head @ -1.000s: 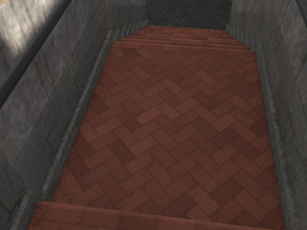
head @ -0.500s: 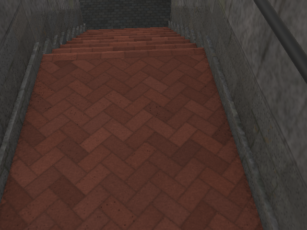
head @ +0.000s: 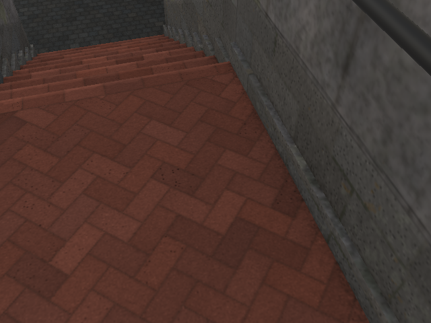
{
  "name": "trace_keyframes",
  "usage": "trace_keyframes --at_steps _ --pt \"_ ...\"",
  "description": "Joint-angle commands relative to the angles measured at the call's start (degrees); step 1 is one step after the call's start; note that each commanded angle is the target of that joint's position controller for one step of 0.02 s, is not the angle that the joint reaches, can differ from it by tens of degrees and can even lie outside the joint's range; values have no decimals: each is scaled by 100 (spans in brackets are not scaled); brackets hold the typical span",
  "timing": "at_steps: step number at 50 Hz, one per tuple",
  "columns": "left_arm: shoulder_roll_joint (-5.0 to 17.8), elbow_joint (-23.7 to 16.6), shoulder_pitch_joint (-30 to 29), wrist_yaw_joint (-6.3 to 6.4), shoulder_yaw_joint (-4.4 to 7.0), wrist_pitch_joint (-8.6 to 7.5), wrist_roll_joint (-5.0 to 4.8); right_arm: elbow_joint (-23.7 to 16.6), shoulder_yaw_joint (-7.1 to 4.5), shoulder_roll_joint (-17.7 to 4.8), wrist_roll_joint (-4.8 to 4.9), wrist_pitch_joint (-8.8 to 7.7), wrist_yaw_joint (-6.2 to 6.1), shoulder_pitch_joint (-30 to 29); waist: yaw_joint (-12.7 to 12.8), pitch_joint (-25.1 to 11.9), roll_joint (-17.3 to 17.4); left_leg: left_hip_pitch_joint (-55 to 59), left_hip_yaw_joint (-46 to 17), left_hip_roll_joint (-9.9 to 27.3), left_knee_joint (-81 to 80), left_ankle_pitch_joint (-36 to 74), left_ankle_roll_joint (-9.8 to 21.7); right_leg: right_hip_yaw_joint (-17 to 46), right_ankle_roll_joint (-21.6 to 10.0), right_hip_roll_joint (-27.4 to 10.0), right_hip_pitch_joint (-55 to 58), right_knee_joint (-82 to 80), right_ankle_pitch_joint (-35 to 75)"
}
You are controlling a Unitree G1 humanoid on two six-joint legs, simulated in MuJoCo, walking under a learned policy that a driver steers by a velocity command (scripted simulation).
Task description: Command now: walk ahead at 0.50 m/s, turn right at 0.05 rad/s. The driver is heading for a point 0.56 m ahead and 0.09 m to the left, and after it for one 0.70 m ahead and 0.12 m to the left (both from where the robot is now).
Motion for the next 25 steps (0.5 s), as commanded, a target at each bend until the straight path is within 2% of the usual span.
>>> trace_keyframes --at_steps 1,2,3,4,5,6,7,8,9,10,11,12,13,14,15,16,17,18,19,20,21,23,25 --pt "135 -497 -766 12 -68 10 -49 -160 -32 -604 -70 29 80 337 52 556 639 -955 -1613 1257 -1084 1230 1065 -446 -33 108 1040 -1053 926" --pt "292 -563 -818 -3 -35 52 -32 -219 -35 -650 -73 46 171 170 157 818 642 -1426 -1767 1328 -1167 1058 1119 -435 -58 138 1459 -887 633" --pt "424 -684 -974 12 -27 107 -27 -285 -40 -704 -62 21 224 75 182 979 361 -1236 -1833 1416 -1059 1007 1098 -364 -35 76 1492 -1155 337" --pt "491 -832 -1249 23 -12 134 -35 -214 -43 -697 -44 -13 226 210 101 1006 331 -756 -1915 1475 -912 1165 1050 -430 -31 92 1478 -1482 -70" --pt "503 -925 -1491 2 -35 145 -56 -125 -91 -766 6 -20 172 417 -78 1118 392 -16 -2052 1536 -718 1364 1007 -371 -8 37 1207 -1925 -361" --pt "383 -934 -1675 -36 -108 147 -96 3 -167 -879 84 68 102 533 -253 1227 325 707 -2178 1546 -462 1631 979 -325 25 32 931 -2461 -739" --pt "416 -939 -1831 -25 -108 120 -65 68 -211 -838 132 147 61 634 -408 1195 303 1117 -2100 1439 -266 2009 885 -504 50 63 1092 -2951 -972" --pt "619 -992 -2086 31 142 -44 -1313 8 -503 -1072 796 443 -82 220 -501 1413 399 873 -1912 1179 533 3608 480 -410 29 397 1491 -3357 -1110" --pt "717 -737 -1274 70 218 -126 -1303 69 -474 -1014 664 545 -97 310 -88 816 181 880 -1728 1034 1528 4575 352 -721 -86 589 2558 -3596 -463" --pt "830 -260 123 82 337 -110 -1104 183 -448 -721 553 553 -63 410 415 183 322 -37 -1726 916 2895 3855 276 -575 -274 326 4481 -3335 539" --pt "1065 320 1858 117 484 -22 -859 209 -451 -543 541 458 -11 305 1117 -630 -130 -1867 -1362 352 4819 1269 -66 -293 -514 -306 6891 -2316 2402" --pt "1143 415 2529 154 470 29 -648 154 -339 -118 801 368 -38 794 1362 -1967 -925 -3716 -1632 138 7274 -2002 -307 601 -1321 -1714 9066 -549 3682" --pt "1241 533 2853 244 556 170 -697 -380 -475 -718 953 209 3 409 1635 -2778 -912 -4523 -2025 428 7562 -1861 -464 1511 -1835 -2129 9502 -794 2057" --pt "1190 441 2417 317 574 217 -713 -847 -531 -860 1058 213 -35 -375 1529 -2499 -563 -5219 -1799 746 6679 -1076 -474 1813 -1911 -2199 9019 -1691 -942" --pt "1060 415 1846 432 584 220 -628 -1199 -549 -773 1020 280 -189 -1157 1309 -1643 -1 -5208 -1319 957 6437 -193 -578 2017 -1856 -2062 7491 -2554 -2574" --pt "689 228 907 475 474 220 -592 -1289 -638 -879 907 452 -354 -1458 886 -906 497 -4589 -1002 904 6491 267 -569 1593 -1589 -1731 5886 -3072 -2288" --pt "681 186 392 492 440 123 -534 -1248 -672 -718 929 596 -401 -1043 332 -637 352 -3932 -1459 1141 5556 1208 -526 1506 -1472 -1917 4625 -3181 -2546" --pt "518 91 -74 480 397 71 -525 -1184 -654 -501 870 719 -419 -930 73 94 318 -3267 -1516 1181 4627 1425 -565 806 -1226 -1617 3229 -3479 -2345" --pt "469 102 -206 501 397 64 -562 -1237 -678 -343 813 751 -439 -1010 1 453 12 -2880 -1571 1259 3721 1602 -634 222 -956 -1261 2584 -3597 -2514" --pt "604 168 -55 574 444 38 -550 -1407 -706 -444 716 720 -432 -1282 48 419 53 -2768 -1507 1277 3170 1860 -676 129 -941 -1199 2571 -3738 -2625" --pt "584 234 25 658 438 42 -569 -1522 -747 -536 720 671 -384 -1542 71 403 -67 -2854 -1502 1284 2472 2211 -663 -171 -851 -1033 2761 -3660 -2240" --pt "863 193 58 741 577 -27 -572 -1674 -708 -571 600 576 -205 -2049 181 241 -78 -2509 -1390 1326 1156 3168 -559 -613 -748 -852 3032 -3551 -1856" --pt "930 187 93 835 601 -82 -672 -1842 -677 -627 632 544 -40 -2566 325 107 -122 -1942 -960 1020 131 3717 -484 -971 -582 -665 3275 -3493 -1497"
